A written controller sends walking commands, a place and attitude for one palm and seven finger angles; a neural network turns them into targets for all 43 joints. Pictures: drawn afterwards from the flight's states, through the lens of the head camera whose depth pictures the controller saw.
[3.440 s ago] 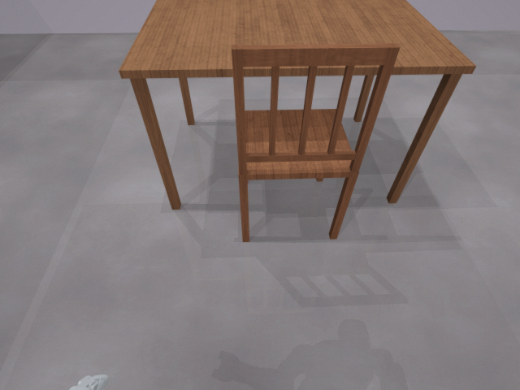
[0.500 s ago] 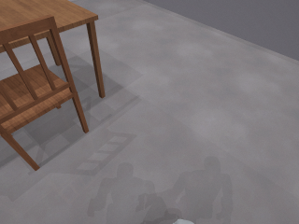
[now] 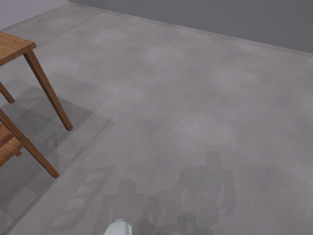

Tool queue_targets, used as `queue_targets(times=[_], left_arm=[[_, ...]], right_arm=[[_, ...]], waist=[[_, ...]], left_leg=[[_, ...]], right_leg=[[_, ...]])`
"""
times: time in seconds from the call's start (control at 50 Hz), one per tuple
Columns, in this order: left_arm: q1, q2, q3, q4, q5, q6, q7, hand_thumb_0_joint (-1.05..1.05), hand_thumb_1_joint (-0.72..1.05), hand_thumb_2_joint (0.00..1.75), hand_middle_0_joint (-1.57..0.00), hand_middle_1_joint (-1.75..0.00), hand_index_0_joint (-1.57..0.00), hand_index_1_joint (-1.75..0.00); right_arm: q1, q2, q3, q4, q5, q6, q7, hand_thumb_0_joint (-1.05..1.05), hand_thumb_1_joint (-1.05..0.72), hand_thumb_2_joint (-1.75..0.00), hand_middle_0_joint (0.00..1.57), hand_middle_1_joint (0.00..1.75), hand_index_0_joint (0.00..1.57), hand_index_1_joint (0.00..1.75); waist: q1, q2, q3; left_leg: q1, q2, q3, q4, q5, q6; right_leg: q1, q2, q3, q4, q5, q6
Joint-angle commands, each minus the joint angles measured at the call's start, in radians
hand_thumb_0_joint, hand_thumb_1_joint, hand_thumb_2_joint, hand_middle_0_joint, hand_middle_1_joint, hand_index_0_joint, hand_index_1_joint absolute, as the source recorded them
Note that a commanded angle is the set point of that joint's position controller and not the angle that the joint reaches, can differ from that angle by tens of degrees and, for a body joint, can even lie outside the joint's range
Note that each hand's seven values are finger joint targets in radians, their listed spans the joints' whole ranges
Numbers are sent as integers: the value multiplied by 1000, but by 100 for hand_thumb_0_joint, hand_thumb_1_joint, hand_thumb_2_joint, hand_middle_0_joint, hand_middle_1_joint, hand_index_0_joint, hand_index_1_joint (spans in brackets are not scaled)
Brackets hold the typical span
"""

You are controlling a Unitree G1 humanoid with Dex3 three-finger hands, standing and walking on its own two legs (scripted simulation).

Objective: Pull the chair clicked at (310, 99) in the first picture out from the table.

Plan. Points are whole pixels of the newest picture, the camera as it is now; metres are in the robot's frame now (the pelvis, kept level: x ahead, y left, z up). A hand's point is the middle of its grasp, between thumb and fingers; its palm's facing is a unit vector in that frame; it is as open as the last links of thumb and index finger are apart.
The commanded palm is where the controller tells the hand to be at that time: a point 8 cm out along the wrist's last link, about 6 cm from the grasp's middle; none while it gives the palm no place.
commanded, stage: walk to a spot facing it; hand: left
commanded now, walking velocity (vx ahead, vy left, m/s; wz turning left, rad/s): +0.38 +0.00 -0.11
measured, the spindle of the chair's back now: out of the picture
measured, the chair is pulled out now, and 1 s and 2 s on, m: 0.00 0.00 0.00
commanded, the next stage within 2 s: turn to face it in 0.66 s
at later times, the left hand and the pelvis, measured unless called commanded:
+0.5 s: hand (90, 199) +0.26 +0.24 -0.18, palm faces -0.08 -0.99 -0.12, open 7.4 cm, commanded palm none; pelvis +0.21 +0.07 +0.00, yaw -10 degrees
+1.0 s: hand (140, 127) +0.56 +0.10 -0.16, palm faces -0.28 -0.94 -0.20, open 7.2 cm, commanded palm none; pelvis +0.39 -0.03 -0.01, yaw -16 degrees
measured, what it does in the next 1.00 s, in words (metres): walks ahead, turning right: left foot, then right foot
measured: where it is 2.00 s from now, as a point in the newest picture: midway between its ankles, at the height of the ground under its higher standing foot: (167, 208)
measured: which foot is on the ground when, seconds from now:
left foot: up 0.00-0.16, down 0.18-0.80, up 0.82-1.00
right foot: down 0.00-0.18, up 0.20-0.78, down 0.80-1.00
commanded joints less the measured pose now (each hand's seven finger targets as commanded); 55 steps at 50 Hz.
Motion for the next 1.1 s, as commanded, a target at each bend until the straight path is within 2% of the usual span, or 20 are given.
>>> queue_targets(times=[0.0,0.06,0.12,0.14,0.16,0.18,0.24,0.32,0.48,0.62,0.68,0.72,0.74,0.76,0.78,0.8,0.86,0.92,0.96,1.08], left_arm=[[88,134,24,-13,2,-28,15,0,90,90,-20,-30,-20,-30],[112,148,26,6,7,-25,21,0,90,90,-20,-30,-20,-30],[96,143,30,16,-1,-23,18,0,90,90,-20,-30,-20,-30],[129,95,27,11,-7,-22,12,0,90,90,-20,-30,-20,-30],[164,50,17,-7,-17,-20,3,0,90,90,-20,-30,-20,-30],[121,87,23,-17,-5,-18,9,0,90,90,-20,-30,-20,-30],[69,60,27,17,8,-1,-11,0,90,90,-20,-30,-20,-30],[134,-5,26,42,14,40,-11,0,90,90,-20,-30,-20,-30],[-73,-8,38,-43,16,59,-31,0,90,90,-20,-30,-20,-30],[-284,-17,23,-123,9,49,-42,0,90,90,-20,-30,-20,-30],[-220,6,27,-118,10,39,-38,0,90,90,-20,-30,-20,-30],[-49,50,40,-75,15,25,-32,0,90,90,-20,-30,-20,-30],[86,102,52,-38,17,11,-24,0,90,90,-20,-30,-20,-30],[173,204,72,-20,15,-5,-7,0,90,90,-20,-30,-20,-30],[192,260,76,-11,-13,-1,6,0,90,90,-20,-30,-20,-30],[121,231,66,-26,-18,6,17,0,90,90,-20,-30,-20,-30],[-54,115,24,-48,-12,-7,30,0,90,90,-20,-30,-20,-30],[-140,73,5,-55,-1,-11,30,0,90,90,-20,-30,-20,-30],[-155,70,9,-63,-1,-2,30,0,90,90,-20,-30,-20,-30],[-100,97,35,-75,5,26,33,0,90,90,-20,-30,-20,-30]], right_arm=[[-85,-42,-10,-85,2,-30,17,0,-90,-90,20,30,20,30],[-127,-40,-7,-99,7,-42,19,0,-90,-90,20,30,20,30],[93,-88,-23,-22,-1,-57,-2,0,-90,-90,20,30,20,30],[241,-184,-46,19,-12,-63,-15,0,-90,-90,20,30,20,30],[339,-280,-64,37,-12,-62,-21,0,-90,-90,20,30,20,30],[309,-254,-51,33,1,-51,-27,0,-90,-90,20,30,20,30],[96,-92,-10,-6,6,-70,-33,0,-90,-90,20,30,20,30],[122,-45,3,34,15,-90,-42,0,-90,-90,20,30,20,30],[242,-47,-3,77,15,-93,-51,0,-90,-90,20,30,20,30],[340,-69,-4,113,-1,-73,-49,0,-90,-90,20,30,20,30],[324,-99,-13,104,0,-67,-50,0,-90,-90,20,30,20,30],[272,-136,-22,79,8,-64,-47,0,-90,-90,20,30,20,30],[257,-128,-17,64,16,-60,-38,0,-90,-90,20,30,20,30],[297,-48,-2,48,35,-60,-31,0,-90,-90,20,30,20,30],[273,-24,1,35,41,-57,-42,0,-90,-90,20,30,20,30],[238,-22,0,35,38,-49,-48,0,-90,-90,20,30,20,30],[225,14,6,79,19,-11,-44,0,-90,-90,20,30,20,30],[313,52,14,118,16,28,-44,0,-90,-90,20,30,20,30],[298,51,10,111,14,35,-36,0,-90,-90,20,30,20,30],[72,14,-4,9,9,36,-15,0,-90,-90,20,30,20,30]], waist=[[44,-148,76],[54,-166,78],[-55,-97,-10],[-105,99,-121],[-108,350,-195],[-101,241,-148],[-11,38,49],[41,77,34],[12,69,104],[-49,78,157],[-6,82,89],[78,97,-33],[144,38,-124],[156,-169,-266],[135,-214,-369],[112,-104,-271],[17,-39,-51],[-65,-90,-18],[-65,-135,-10],[14,-182,23]], left_leg=[[-18,-21,16,-176,26,10],[87,-53,28,-303,-19,39],[459,-115,56,-463,20,73],[697,49,-149,-520,-48,124],[821,323,-505,-686,-99,206],[735,342,-567,-757,-183,231],[421,235,-290,-810,-155,180],[393,149,-53,-813,82,139],[545,158,74,-809,260,147],[634,187,164,-735,460,172],[670,197,221,-565,832,159],[633,176,258,-315,924,124],[456,154,258,-90,758,87],[128,3,237,235,-61,32],[29,-84,88,473,-435,19],[20,-40,-22,490,-358,37],[107,21,-58,363,-194,29],[195,7,-53,191,-139,19],[191,-12,-23,139,-92,11],[103,-31,30,-74,-155,1]], right_leg=[[-22,-259,198,-159,209,-125],[-3,-275,208,-111,278,-111],[-102,-196,132,190,459,-63],[-257,-111,82,453,275,-22],[-472,6,-15,784,-261,20],[-517,-39,81,910,-263,3],[-514,-153,77,944,-35,19],[-484,-152,63,869,70,44],[-675,-170,-5,674,186,74],[-612,-125,-102,396,110,35],[-462,-51,-156,328,34,-9],[-211,-3,-183,253,54,-36],[63,-38,-132,179,174,-58],[372,-355,273,166,481,-173],[413,-518,492,94,768,-269],[300,-505,361,64,774,-272],[-127,-404,125,-27,654,-139],[-286,-342,-56,-65,552,-87],[-298,-320,-91,-89,449,-80],[-145,-376,-102,-43,375,-95]])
